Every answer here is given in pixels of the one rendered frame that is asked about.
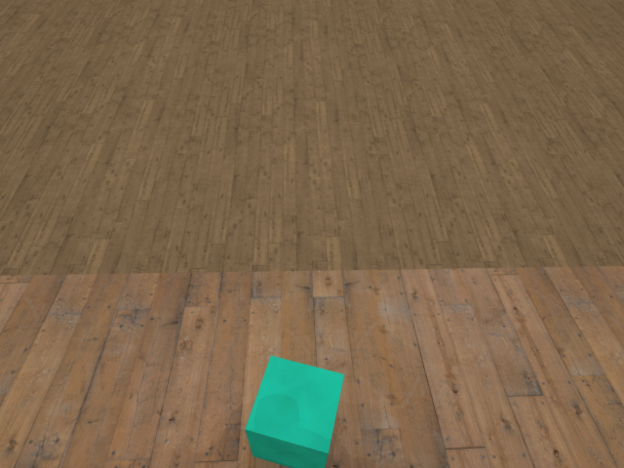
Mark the carton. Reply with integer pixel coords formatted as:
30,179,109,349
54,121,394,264
245,356,344,468

